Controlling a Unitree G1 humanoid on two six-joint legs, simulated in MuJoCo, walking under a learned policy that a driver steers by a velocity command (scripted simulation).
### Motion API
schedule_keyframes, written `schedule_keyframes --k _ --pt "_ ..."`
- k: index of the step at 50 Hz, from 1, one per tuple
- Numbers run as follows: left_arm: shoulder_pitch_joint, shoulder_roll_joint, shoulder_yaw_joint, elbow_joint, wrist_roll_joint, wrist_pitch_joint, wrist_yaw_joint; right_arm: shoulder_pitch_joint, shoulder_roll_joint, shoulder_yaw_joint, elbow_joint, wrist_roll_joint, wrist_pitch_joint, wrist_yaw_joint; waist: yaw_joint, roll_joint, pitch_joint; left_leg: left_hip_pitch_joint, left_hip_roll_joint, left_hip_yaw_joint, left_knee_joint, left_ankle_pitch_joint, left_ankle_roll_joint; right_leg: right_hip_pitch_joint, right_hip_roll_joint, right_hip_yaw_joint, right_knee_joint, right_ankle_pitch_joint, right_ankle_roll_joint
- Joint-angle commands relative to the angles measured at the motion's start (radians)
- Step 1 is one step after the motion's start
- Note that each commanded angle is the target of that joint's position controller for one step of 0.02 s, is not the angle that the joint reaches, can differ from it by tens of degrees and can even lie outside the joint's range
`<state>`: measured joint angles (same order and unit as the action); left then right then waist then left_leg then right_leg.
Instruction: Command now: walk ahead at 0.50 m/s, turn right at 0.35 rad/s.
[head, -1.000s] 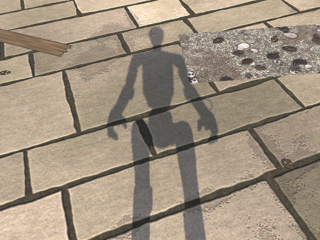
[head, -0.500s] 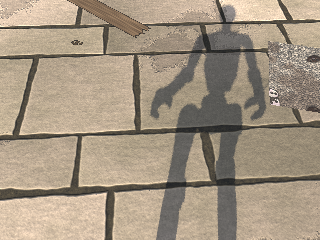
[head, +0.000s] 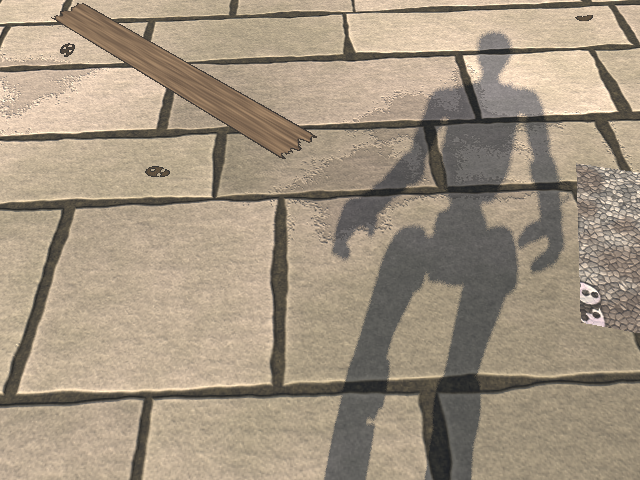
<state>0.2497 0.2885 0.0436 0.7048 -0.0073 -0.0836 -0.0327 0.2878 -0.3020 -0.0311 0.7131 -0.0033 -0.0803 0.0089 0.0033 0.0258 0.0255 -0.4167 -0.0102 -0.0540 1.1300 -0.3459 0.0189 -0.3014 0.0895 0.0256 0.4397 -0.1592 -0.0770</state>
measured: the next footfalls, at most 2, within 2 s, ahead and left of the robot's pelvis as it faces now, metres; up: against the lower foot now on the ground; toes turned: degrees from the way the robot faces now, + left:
left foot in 0.32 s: +0.38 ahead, +0.11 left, +0.00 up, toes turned -16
right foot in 0.68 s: +0.30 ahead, -0.14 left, +0.00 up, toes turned -16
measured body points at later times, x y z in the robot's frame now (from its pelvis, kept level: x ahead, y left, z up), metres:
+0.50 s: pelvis +0.24 +0.03 +0.00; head +0.28 +0.03 +0.44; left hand +0.41 +0.29 -0.12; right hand +0.35 -0.26 -0.09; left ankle +0.34 +0.12 -0.74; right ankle +0.16 -0.09 -0.65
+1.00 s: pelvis +0.29 +0.03 -0.02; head +0.31 +0.04 +0.43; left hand +0.51 +0.26 -0.12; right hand +0.34 -0.28 -0.11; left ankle +0.31 +0.11 -0.74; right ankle +0.26 -0.13 -0.73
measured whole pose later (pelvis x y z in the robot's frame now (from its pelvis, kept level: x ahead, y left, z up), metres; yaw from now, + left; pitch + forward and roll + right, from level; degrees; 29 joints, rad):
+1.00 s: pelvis +0.29 +0.03 -0.02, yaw -9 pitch +0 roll -1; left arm 0.11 0.28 0.06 0.67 0.00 0.04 0.05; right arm 0.23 -0.31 -0.07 0.75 0.01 0.04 0.02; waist -0.02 -0.03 0.04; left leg -0.31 -0.01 0.05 0.65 -0.32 0.05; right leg -0.32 -0.09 -0.08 0.68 -0.36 0.05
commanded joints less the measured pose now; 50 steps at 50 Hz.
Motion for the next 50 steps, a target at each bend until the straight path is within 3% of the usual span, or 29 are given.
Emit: schedule_keyframes --k 1,4,7,10,13,15,16,17,18,19,20,21,23,25,28,31,33,34,35,36,37,38,41,44,46,48,49,50 --pt "0.025 0.121 0.03 -0.061 0.003 -0.001 0.013 -0.046 -0.099 -0.031 -0.101 -0.018 -0.031 0.001 -0.003 -0.092 -0.035 -0.242 0.081 -0.033 -0.091 0.061 -0.034 0.211 -0.256 0.37 -0.231 0.13 -0.194" --pt "0.048 0.158 0.043 -0.042 -0.008 0.002 0.03 -0.111 -0.069 -0.019 -0.119 -0.018 -0.022 -0.007 0.006 -0.095 -0.015 -0.222 0.064 -0.003 -0.262 0.149 -0.078 0.129 -0.224 0.289 -0.242 0.234 -0.192" --pt "0.094 0.174 0.05 -0.016 -0.016 0.013 0.044 -0.234 -0.041 -0.008 -0.141 -0.013 -0.028 -0.002 0.048 -0.102 -0.008 -0.124 0.023 0.003 -0.48 0.355 -0.091 0.065 -0.174 0.239 -0.222 0.221 -0.144" --pt "0.15 0.175 0.052 0.009 -0.024 0.029 0.052 -0.315 -0.053 -0.013 -0.157 -0.001 -0.037 0.007 0.073 -0.109 -0.005 -0.061 -0.016 -0.008 -0.591 0.433 -0.083 0.084 -0.18 0.282 -0.172 0.212 -0.119" --pt "0.156 0.169 0.057 0.015 -0.022 0.055 0.065 -0.308 -0.088 -0.034 -0.158 -0.005 -0.045 0.011 0.05 -0.137 -0.032 -0.009 -0.04 -0.036 -0.668 0.38 -0.046 0.179 -0.188 0.354 -0.042 0.308 -0.071" --pt "0.095 0.155 0.056 -0.013 -0.021 0.064 0.069 -0.202 -0.112 -0.049 -0.133 -0.013 -0.051 0.003 -0.021 -0.143 -0.088 0.149 -0.018 -0.023 -0.748 0.447 0.0 0.175 -0.143 0.352 0.102 0.388 -0.019" --pt "0.077 0.114 0.042 -0.043 -0.007 0.062 0.066 -0.091 -0.154 -0.06 -0.122 -0.029 -0.053 -0.005 -0.069 -0.092 -0.212 0.385 0.105 -0.099 -0.707 0.623 0.058 0.081 -0.094 0.318 0.298 0.275 0.02" --pt "0.23 0.025 0.019 -0.04 0.013 0.058 0.06 -0.024 -0.203 -0.066 -0.121 -0.042 -0.036 -0.015 -0.014 0.168 -0.353 0.712 0.382 -0.355 -0.605 1.037 0.194 -0.174 0.032 0.212 0.603 -0.418 0.086" --pt "0.347 0.098 0.018 -0.033 -0.011 0.058 0.056 0.017 -0.184 -0.07 -0.101 -0.01 -0.011 -0.005 -0.009 0.288 -0.485 0.799 0.521 -0.594 -0.621 0.864 0.306 -0.309 0.007 0.165 0.818 -0.591 0.109" --pt "0.281 0.168 0.043 -0.019 -0.026 0.071 0.061 -0.036 -0.12 -0.057 -0.128 -0.007 0.005 -0.008 -0.028 0.144 -0.377 0.682 0.45 -0.515 -0.677 0.687 0.271 -0.356 -0.049 0.167 0.897 -0.494 0.138" --pt "0.173 0.191 0.053 -0.042 -0.026 0.086 0.067 -0.093 -0.079 -0.043 -0.135 -0.007 0.018 -0.013 -0.036 0.074 -0.257 0.559 0.384 -0.369 -0.703 0.63 0.225 -0.381 -0.073 0.114 0.892 -0.418 0.156" --pt "0.131 0.185 0.058 -0.052 -0.019 0.103 0.072 -0.142 -0.062 -0.034 -0.131 -0.008 0.027 -0.013 -0.02 0.047 -0.175 0.437 0.331 -0.274 -0.729 0.636 0.208 -0.366 -0.1 0.095 0.868 -0.381 0.171" --pt "0.135 0.13 0.051 -0.066 -0.014 0.128 0.074 -0.194 -0.082 -0.04 -0.109 -0.021 0.033 -0.014 0.023 0.102 -0.093 0.232 0.264 -0.145 -0.803 0.595 0.198 -0.261 -0.128 0.05 0.776 -0.326 0.177" --pt "0.123 0.082 0.038 -0.078 -0.007 0.131 0.076 -0.198 -0.092 -0.046 -0.085 -0.027 0.028 -0.013 0.024 0.118 -0.095 0.186 0.253 -0.089 -0.832 0.655 0.223 -0.203 -0.123 0.024 0.671 -0.299 0.176" --pt "0.088 0.041 0.016 -0.085 0.015 0.119 0.067 -0.216 -0.091 -0.043 -0.05 -0.012 0.029 -0.008 0.029 0.091 -0.157 0.17 0.254 -0.05 -0.826 0.724 0.239 -0.059 -0.132 0.032 0.442 -0.204 0.151" --pt "0.06 0.046 0.012 -0.073 0.02 0.118 0.056 -0.209 -0.084 -0.033 -0.015 0.007 0.034 0.01 0.023 0.092 -0.157 0.147 0.224 -0.052 -0.814 0.535 0.215 0.088 -0.112 0.01 0.205 -0.069 0.131" --pt "0.05 0.07 0.02 -0.073 0.027 0.117 0.052 -0.211 -0.081 -0.023 -0.002 0.021 0.039 0.018 0.047 0.08 -0.114 0.072 0.183 -0.071 -0.784 0.292 0.155 0.219 -0.089 -0.01 0.01 0.044 0.097" --pt "0.031 0.107 0.026 -0.093 0.035 0.116 0.058 -0.171 -0.056 -0.011 0.013 0.015 0.037 0.023 0.041 0.047 -0.103 0.016 0.151 -0.084 -0.766 0.163 0.088 0.292 -0.149 0.055 -0.043 0.101 0.066" --pt "0.023 0.187 0.039 -0.121 0.042 0.119 0.07 -0.127 -0.034 -0.001 0.01 -0.011 0.035 0.031 0.005 -0.087 -0.12 -0.033 0.073 -0.042 -0.657 -0.033 0.019 0.341 -0.311 0.194 -0.04 0.256 0.012" --pt "-0.037 0.203 0.046 -0.107 0.041 0.126 0.072 -0.078 -0.023 -0.003 0.01 0.007 0.04 0.022 -0.042 -0.252 -0.117 0.026 0.021 0.055 -0.61 -0.079 -0.017 0.169 -0.377 0.217 -0.085 0.045 -0.074" --pt "-0.088 0.163 0.042 -0.124 0.038 0.12 0.066 -0.107 -0.082 -0.017 0.019 0.01 0.051 0.01 -0.015 -0.227 -0.057 0.067 0.016 0.069 -0.555 -0.028 -0.038 0.082 -0.33 0.197 -0.123 -0.119 -0.076" --pt "-0.096 0.155 0.043 -0.12 0.037 0.114 0.066 -0.126 -0.105 -0.031 0.014 0.013 0.06 0.002 -0.006 -0.231 -0.025 0.027 -0.001 0.087 -0.504 0.006 -0.039 0.079 -0.308 0.177 -0.123 -0.161 -0.056" --pt "-0.099 0.149 0.047 -0.118 0.022 0.099 0.077 -0.084 -0.098 -0.044 0.013 0.012 0.088 -0.008 -0.003 -0.247 -0.027 -0.007 0.023 0.07 -0.328 -0.1 -0.039 0.086 -0.385 0.181 -0.084 0.124 -0.099" --pt "-0.114 0.146 0.054 -0.113 0.011 0.098 0.084 -0.08 -0.069 -0.046 -0.006 0.025 0.099 0.003 0.004 -0.189 -0.064 -0.039 0.05 0.073 -0.275 -0.169 -0.035 0.149 -0.425 0.157 -0.041 0.359 -0.13" --pt "-0.157 0.152 0.06 -0.111 0.001 0.106 0.085 -0.06 -0.061 -0.048 -0.008 0.027 0.107 0.012 -0.011 -0.177 -0.087 0.026 0.043 0.101 -0.373 -0.073 -0.03 0.147 -0.407 0.105 -0.001 0.376 -0.107" --pt "-0.174 0.143 0.063 -0.098 -0.014 0.115 0.086 -0.016 -0.065 -0.056 0.0 0.021 0.112 0.02 -0.039 -0.149 -0.091 0.141 0.003 0.131 -0.569 0.118 0.001 0.098 -0.358 0.029 0.085 0.265 -0.045" --pt "-0.117 0.115 0.061 -0.077 -0.01 0.115 0.083 -0.016 -0.109 -0.07 -0.012 0.01 0.11 0.014 -0.024 -0.027 -0.078 0.209 0.039 0.017 -0.69 0.314 0.04 0.024 -0.29 -0.05 0.222 0.076 0.031" --pt "-0.116 0.049 0.039 -0.116 0.036 0.114 0.082 -0.02 -0.255 -0.104 -0.043 0.008 0.106 -0.004 0.01 0.293 -0.058 0.33 0.29 -0.372 -0.759 0.684 0.181 -0.248 -0.13 -0.149 0.508 -0.352 0.155"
